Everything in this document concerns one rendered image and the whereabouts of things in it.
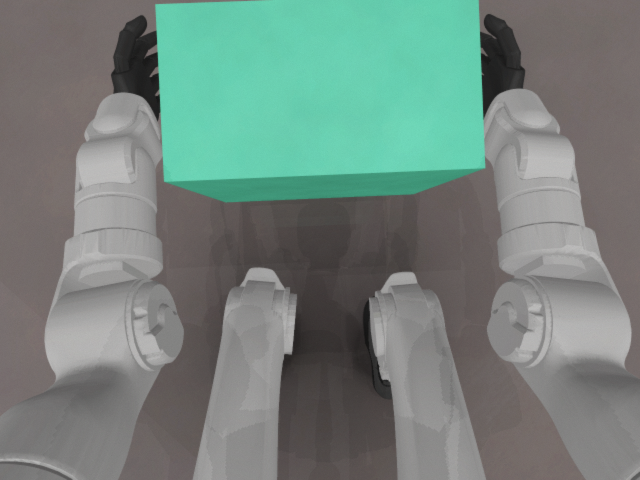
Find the right robot hand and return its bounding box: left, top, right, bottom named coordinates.
left=480, top=14, right=525, bottom=120

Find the right robot forearm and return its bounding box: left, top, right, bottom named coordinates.
left=483, top=89, right=631, bottom=356

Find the robot right thigh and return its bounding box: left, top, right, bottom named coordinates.
left=369, top=283, right=486, bottom=480

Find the left robot hand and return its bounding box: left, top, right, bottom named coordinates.
left=111, top=15, right=161, bottom=122

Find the carton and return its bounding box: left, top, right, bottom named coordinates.
left=155, top=0, right=485, bottom=202

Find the left robot forearm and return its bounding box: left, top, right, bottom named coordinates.
left=44, top=92, right=163, bottom=373

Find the robot right upper arm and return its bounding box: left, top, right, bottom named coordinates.
left=487, top=275, right=640, bottom=480

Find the right robot shin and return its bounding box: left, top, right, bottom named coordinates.
left=377, top=272, right=445, bottom=380

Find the robot left upper arm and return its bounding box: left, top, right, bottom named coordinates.
left=0, top=278, right=184, bottom=480

